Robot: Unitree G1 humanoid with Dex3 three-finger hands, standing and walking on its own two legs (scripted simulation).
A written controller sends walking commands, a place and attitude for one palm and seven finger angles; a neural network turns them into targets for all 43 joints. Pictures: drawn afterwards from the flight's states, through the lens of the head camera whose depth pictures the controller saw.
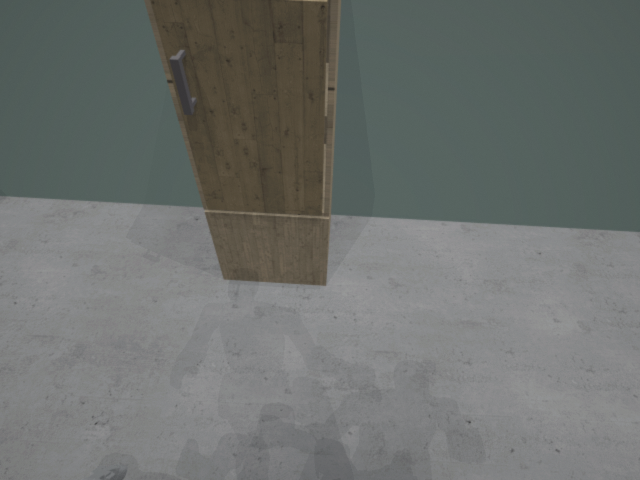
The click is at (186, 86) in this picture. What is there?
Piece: cupboard door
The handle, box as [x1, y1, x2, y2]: [169, 50, 196, 114]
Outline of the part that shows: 180,50 175,56 172,56 169,59 184,114 191,114 193,112 193,106 196,100 195,98 191,98 189,94 181,59 185,53 184,50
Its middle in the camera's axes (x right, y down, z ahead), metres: -0.31 -0.36 +0.89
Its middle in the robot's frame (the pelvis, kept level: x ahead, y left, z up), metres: +0.90 +0.36 +0.06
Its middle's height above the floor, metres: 0.83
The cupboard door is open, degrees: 0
